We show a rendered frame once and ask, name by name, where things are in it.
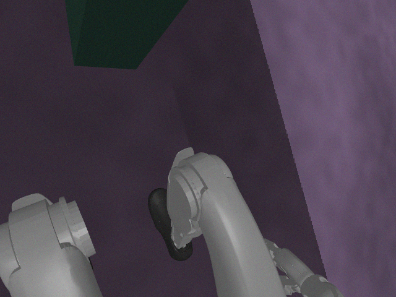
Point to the right robot foot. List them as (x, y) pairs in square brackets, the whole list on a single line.
[(158, 209)]

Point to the right robot arm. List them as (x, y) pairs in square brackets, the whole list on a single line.
[(318, 286)]

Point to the right robot hand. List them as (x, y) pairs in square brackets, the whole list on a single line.
[(287, 262)]

